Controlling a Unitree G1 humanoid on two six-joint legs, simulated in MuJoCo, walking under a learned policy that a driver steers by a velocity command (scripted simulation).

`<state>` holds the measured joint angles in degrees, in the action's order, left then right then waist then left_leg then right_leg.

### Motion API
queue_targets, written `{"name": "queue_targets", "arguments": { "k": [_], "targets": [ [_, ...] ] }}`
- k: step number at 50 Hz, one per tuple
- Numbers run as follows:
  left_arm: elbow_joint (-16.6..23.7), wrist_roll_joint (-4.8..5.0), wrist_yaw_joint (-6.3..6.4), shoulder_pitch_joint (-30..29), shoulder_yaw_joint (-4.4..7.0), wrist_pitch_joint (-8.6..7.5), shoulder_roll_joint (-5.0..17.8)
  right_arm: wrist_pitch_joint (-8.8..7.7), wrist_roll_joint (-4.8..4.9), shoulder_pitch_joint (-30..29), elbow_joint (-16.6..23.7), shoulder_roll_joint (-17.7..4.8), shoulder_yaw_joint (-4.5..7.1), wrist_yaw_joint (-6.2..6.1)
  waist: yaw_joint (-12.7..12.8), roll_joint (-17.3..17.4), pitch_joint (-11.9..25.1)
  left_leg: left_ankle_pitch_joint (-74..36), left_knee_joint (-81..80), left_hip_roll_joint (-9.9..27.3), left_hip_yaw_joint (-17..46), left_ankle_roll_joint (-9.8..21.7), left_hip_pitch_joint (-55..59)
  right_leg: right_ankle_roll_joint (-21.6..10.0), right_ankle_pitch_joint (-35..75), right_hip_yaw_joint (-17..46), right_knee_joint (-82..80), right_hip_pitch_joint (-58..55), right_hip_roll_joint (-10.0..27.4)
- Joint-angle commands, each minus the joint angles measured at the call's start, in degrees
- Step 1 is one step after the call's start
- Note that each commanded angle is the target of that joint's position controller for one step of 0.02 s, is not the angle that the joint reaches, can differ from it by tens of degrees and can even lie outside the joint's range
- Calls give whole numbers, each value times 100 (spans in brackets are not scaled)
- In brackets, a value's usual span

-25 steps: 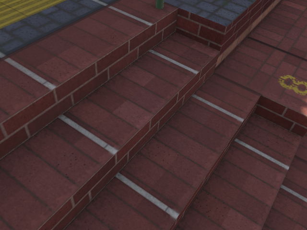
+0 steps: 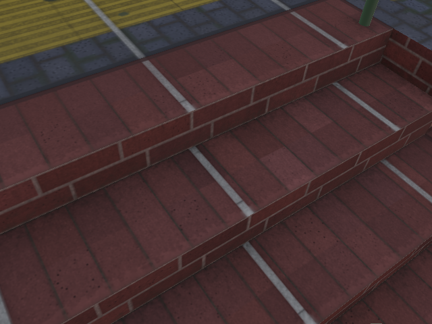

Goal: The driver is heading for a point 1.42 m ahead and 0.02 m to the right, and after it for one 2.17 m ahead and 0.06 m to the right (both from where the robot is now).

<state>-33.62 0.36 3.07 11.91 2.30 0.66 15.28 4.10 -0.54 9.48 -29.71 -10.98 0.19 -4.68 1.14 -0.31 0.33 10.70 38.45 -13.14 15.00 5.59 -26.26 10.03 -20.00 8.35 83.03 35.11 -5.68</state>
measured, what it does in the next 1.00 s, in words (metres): steps to the right: right foot, then left foot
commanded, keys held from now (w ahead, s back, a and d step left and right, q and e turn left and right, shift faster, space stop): w+q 0.20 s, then w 0.80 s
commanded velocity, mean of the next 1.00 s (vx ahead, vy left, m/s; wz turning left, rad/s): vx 0.40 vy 0.00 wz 0.25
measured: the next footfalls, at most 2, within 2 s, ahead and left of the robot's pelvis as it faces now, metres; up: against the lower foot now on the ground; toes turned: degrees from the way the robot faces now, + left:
right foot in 0.26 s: +0.07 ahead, -0.22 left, +0.00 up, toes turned +11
left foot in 0.56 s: -0.04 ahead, -0.06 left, +0.00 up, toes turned +31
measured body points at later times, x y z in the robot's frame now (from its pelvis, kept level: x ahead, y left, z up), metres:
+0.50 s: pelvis -0.01 -0.12 -0.02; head -0.06 -0.13 +0.43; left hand +0.09 +0.14 -0.10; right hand +0.15 -0.37 -0.10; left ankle -0.07 -0.05 -0.63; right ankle +0.01 -0.24 -0.74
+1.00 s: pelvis -0.06 -0.21 -0.14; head -0.06 -0.23 +0.31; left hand -0.20 +0.04 -0.25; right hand +0.29 -0.27 -0.10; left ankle -0.10 -0.09 -0.67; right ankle -0.08 -0.30 -0.87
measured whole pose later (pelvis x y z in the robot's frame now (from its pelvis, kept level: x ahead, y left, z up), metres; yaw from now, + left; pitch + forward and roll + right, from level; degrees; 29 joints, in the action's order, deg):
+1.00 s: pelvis -0.06 -0.21 -0.14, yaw +15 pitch +1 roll +2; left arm -43.3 -3.2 0.0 34.0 3.0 1.4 16.8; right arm -3.4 1.8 -8.3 -22.6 -9.4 -1.1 -0.1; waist 6.1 0.1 2.8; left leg 45.8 98.3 12.3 -8.5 2.4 -45.6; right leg -4.1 -16.5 -8.8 36.2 15.0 4.1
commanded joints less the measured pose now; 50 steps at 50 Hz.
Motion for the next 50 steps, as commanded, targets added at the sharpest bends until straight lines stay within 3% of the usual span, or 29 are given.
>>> {"name": "queue_targets", "arguments": {
  "k": [1,8,10,11,12,14,15,16,18,20,23,25,27,28,29,30,31,32,33,34,36,37,41,43,46,47,48,49,50],
  "targets": [
    [528,8,-36,155,72,-155,424,-110,52,14,466,-872,266,29,16,559,548,2599,-1646,1568,2912,1091,1195,-98,17,236,-180,907,246],
    [571,-27,-107,233,-2,-400,350,-255,105,54,375,-879,316,145,-20,834,520,2989,-1416,1268,2766,929,803,-456,156,123,-1774,288,515],
    [569,-49,-139,288,-72,-400,212,-245,152,-96,382,-876,317,155,2,883,541,2778,-1224,1049,2330,735,260,-580,202,-64,-2564,-505,510],
    [461,-50,-172,526,-186,-381,-49,-110,192,-122,323,-827,283,149,91,974,530,2780,-1321,701,1505,565,41,-604,-611,-881,-4143,-1134,236],
    [252,2,-202,704,-157,-372,-65,-44,200,-104,314,-728,292,127,85,882,457,2880,-939,433,1085,351,-211,-606,524,-1043,-5187,-1900,312],
    [-207,-55,-251,1421,-147,-278,-158,-96,187,73,225,-458,260,99,199,7,449,3220,1622,4,295,-82,-1417,-795,1142,-212,-6326,-3347,1037],
    [85,-509,-270,918,-24,-415,666,-227,144,552,373,-276,272,212,-350,-1941,830,2591,4112,-660,-699,-629,-1942,-1251,1824,1143,-5687,-3381,2100],
    [478,-646,-188,30,5,-454,809,-307,224,1001,251,-604,387,259,-764,-2019,864,2270,6074,-117,-783,-913,-2166,-1703,1644,1883,-5873,-2609,2841],
    [760,-418,-95,-422,-135,-458,407,-229,154,1197,-46,-1066,518,220,-958,-677,638,1242,7236,412,-1251,-1091,-1726,-1200,400,594,-5827,-1746,2112],
    [611,-197,31,-288,-96,-486,635,-135,-37,1232,-71,-1331,596,225,-975,-539,200,537,6757,771,-1511,-1213,-824,-1277,77,-8,-6082,-1015,1708],
    [479,-220,73,230,-38,-364,631,-67,48,431,283,-779,357,332,-510,-506,-439,2041,3488,1096,-1585,-910,-1284,-1585,-256,-257,-6051,-2016,1703],
    [576,-119,108,176,2,-212,635,-30,-27,397,338,-583,264,369,-395,-771,-182,2616,1608,1356,-1744,-706,-878,-1589,151,-10,-6107,-2451,2091],
    [623,139,25,-368,49,-160,659,-37,-76,1873,-256,-414,217,399,-923,-820,250,1923,-603,1622,-2179,-371,1194,-1344,1330,-488,-4858,-1564,1838],
    [679,261,0,-554,-8,-149,387,-60,-64,2593,-752,-229,158,365,-1020,-77,380,455,-1132,1789,-2013,-20,2444,-1307,76,-615,-3796,-509,1717],
    [819,111,-101,-879,-268,-168,-238,-189,-303,3040,-1090,-350,119,330,-1124,1384,397,1134,-407,1584,-1295,338,2686,-876,-1777,-1381,-1327,812,641],
    [1056,240,-247,-649,-370,-175,-430,-384,-219,1696,-437,-905,184,322,-394,1764,26,2939,-1349,2709,1264,1250,999,-670,-1075,-721,46,1132,415],
    [897,177,-323,-106,-260,-159,-30,-502,-69,754,60,-806,67,346,82,1046,-273,2754,-1549,3056,1155,1112,723,-709,-732,-244,524,1237,512],
    [818,1,-365,143,-169,-74,263,-620,-51,413,241,-716,6,345,278,489,-176,1312,-998,2991,395,600,443,-621,-315,-171,1081,1013,402],
    [654,27,-343,503,-110,-23,379,-655,-134,94,277,-785,-14,331,547,181,44,1107,-1023,2893,-173,458,618,-521,-26,-472,1338,1078,493],
    [745,162,-279,803,-21,53,573,-722,-40,-444,375,-1046,33,299,942,611,45,846,-1219,3389,-135,506,495,-398,154,-264,1501,1061,752],
    [646,184,-167,1083,201,252,1008,-803,-116,-702,347,-931,21,204,952,676,459,1778,-694,3379,-827,271,280,-273,970,-650,1646,406,831],
    [598,65,-104,911,223,287,1008,-794,-246,-283,301,-806,3,163,675,199,581,2226,-476,3164,-1152,155,137,-331,1014,-1037,1484,124,698],
    [534,127,-37,890,130,350,515,-777,-351,-375,443,-641,36,122,461,459,263,2443,394,3224,-1369,9,182,-643,411,-903,252,91,834],
    [262,15,-81,1462,25,315,214,-805,-261,-917,599,-423,0,199,610,539,290,2281,917,3168,-1690,-197,47,-913,182,-1170,-2002,-501,1153],
    [-513,-285,-164,2063,-83,311,-315,-808,228,-1391,770,139,-166,334,447,207,3,1872,2469,3259,-1988,-236,-519,-1376,1826,-2067,-5014,-1624,1288],
    [-842,-344,-205,2399,-100,265,-389,-794,344,-1493,795,306,-227,376,446,-32,-29,1821,3480,3216,-2163,-193,-985,-1625,2578,-2218,-5928,-2222,1274],
    [-1177,-329,-304,2649,-156,164,-476,-743,364,-1680,789,604,-355,450,519,-827,-303,3063,5416,2736,-2598,-132,-1767,-1862,2456,-2077,-6583,-2424,1058],
    [-1267,-540,-460,2705,-169,-69,-259,-684,256,-2063,1013,986,-441,559,398,-1803,-469,4136,8663,2036,-2742,-179,-3249,-1837,3840,-1281,-5385,-2665,1092],
    [-1011,-482,-575,2142,-183,-311,262,-834,384,-1391,1082,1365,-542,698,-293,-1754,-160,3249,10172,1779,-1453,-348,-3945,-1698,6724,419,-4943,-2308,1714]
  ]
}}
Keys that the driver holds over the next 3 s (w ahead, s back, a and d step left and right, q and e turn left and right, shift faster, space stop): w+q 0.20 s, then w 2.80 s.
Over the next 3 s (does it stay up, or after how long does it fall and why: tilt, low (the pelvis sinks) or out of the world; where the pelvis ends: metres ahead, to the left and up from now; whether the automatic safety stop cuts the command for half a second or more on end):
stays up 0.83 0.03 0.31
